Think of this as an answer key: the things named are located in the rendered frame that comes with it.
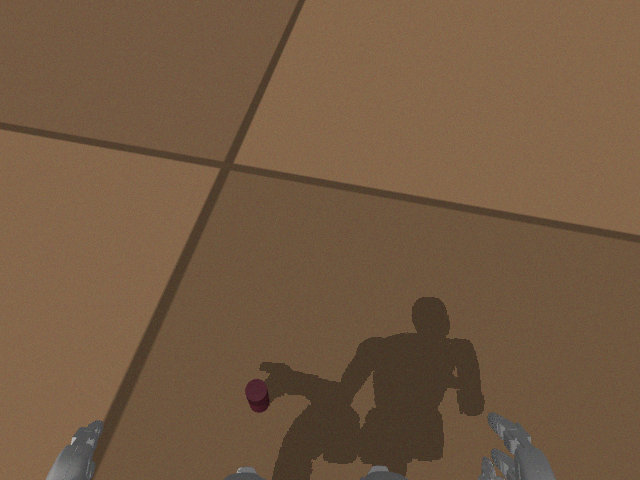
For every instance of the can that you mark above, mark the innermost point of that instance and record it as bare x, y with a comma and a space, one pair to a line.
257, 395

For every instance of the left robot hand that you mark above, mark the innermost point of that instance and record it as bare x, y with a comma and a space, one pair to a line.
75, 461

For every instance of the right robot hand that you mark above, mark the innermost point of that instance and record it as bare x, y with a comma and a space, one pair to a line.
529, 463

